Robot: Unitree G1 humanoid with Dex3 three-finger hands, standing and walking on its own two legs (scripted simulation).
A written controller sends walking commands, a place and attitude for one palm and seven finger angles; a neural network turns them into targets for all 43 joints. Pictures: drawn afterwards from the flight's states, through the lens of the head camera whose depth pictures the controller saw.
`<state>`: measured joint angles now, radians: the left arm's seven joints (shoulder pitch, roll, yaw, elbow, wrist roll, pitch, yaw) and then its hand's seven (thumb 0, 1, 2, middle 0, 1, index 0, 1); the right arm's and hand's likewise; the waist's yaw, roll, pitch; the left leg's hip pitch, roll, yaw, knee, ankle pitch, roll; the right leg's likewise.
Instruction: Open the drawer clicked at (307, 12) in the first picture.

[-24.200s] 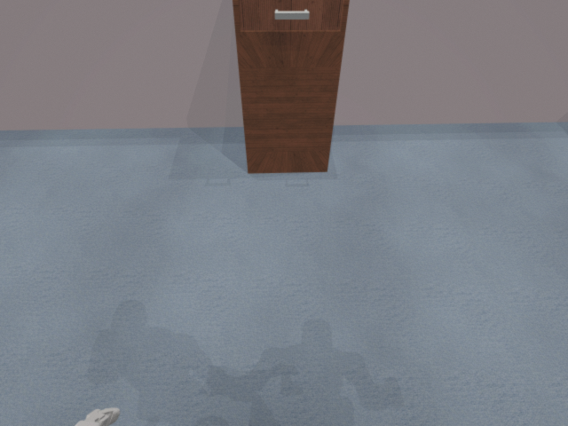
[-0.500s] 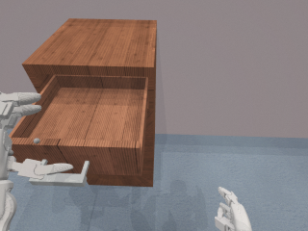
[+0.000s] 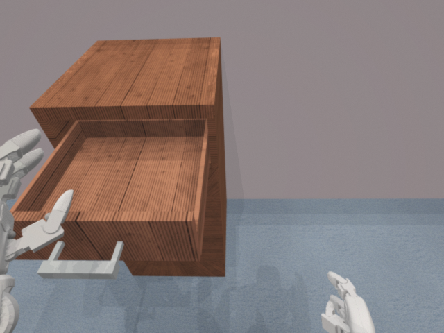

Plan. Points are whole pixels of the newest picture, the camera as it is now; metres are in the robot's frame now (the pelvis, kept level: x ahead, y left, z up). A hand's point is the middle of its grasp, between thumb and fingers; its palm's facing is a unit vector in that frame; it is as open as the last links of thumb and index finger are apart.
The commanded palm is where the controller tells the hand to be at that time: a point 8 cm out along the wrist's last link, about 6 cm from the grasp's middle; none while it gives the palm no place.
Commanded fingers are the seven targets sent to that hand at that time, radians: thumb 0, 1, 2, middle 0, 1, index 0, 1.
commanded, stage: draw the hand back to the body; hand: left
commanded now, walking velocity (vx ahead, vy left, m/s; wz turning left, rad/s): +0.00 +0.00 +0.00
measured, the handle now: (84, 258) +0.21 +0.28 +0.04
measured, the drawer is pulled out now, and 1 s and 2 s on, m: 0.29 0.29 0.29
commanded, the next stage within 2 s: step back with the hand held close in 0.26 s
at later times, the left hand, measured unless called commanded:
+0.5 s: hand (32, 221) +0.17 +0.25 +0.22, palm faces +0.47 -0.78 -0.42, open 7.4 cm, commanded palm +0.10 +0.29 +0.22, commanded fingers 0.00 0.90 0.90 -0.20 -0.30 -0.20 -0.30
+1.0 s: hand out of the picture +0.11 +0.26 +0.21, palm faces +0.46 -0.75 -0.47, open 7.4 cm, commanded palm +0.04 +0.31 +0.22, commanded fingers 0.00 0.90 0.90 -0.20 -0.30 -0.20 -0.30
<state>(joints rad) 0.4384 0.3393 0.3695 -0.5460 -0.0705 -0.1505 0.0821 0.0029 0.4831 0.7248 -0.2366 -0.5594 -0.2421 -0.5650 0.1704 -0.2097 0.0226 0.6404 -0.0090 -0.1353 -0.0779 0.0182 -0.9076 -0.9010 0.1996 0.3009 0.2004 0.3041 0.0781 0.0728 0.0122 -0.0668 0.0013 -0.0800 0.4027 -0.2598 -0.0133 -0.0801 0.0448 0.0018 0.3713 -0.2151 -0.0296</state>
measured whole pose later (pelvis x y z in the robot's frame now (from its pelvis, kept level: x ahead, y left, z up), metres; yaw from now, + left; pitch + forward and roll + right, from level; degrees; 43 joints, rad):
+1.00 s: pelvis -0.09 +0.02 -0.02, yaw +1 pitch +1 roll -1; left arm 0.49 0.42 0.50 -0.69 -0.03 -0.24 0.12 0.01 0.88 0.90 -0.21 -0.30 -0.21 -0.31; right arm 0.17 -0.20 0.01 0.55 0.00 -0.08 -0.04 0.02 -0.91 -0.90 0.20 0.30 0.20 0.30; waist 0.01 0.01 0.02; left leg -0.44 -0.04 -0.07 0.66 -0.27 0.01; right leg -0.38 0.02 -0.02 0.58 -0.22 -0.01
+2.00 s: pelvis -0.30 -0.01 -0.02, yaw +4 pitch +0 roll +1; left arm 0.55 0.42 0.48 -0.66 -0.04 -0.21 0.17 0.01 0.88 0.90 -0.21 -0.30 -0.21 -0.31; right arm 0.27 -0.21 0.00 0.60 0.00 -0.12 -0.05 0.02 -0.91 -0.90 0.20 0.30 0.20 0.30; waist -0.01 -0.01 -0.07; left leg -0.20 0.01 0.05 0.56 -0.36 0.00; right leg -0.31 0.00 -0.08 0.62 -0.32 -0.03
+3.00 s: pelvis -0.31 +0.00 +0.00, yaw +5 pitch -1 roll -1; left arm 0.34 0.21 0.02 1.06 0.01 0.03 0.01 -0.01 0.94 0.90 -0.20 -0.30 -0.20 -0.30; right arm 0.33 -0.19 0.01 1.03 -0.02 0.03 -0.02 0.01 -0.91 -0.90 0.20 0.30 0.20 0.30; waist 0.01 0.03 0.07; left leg -0.21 0.02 0.04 0.45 -0.22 0.01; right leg -0.20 0.01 -0.11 0.41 -0.19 -0.04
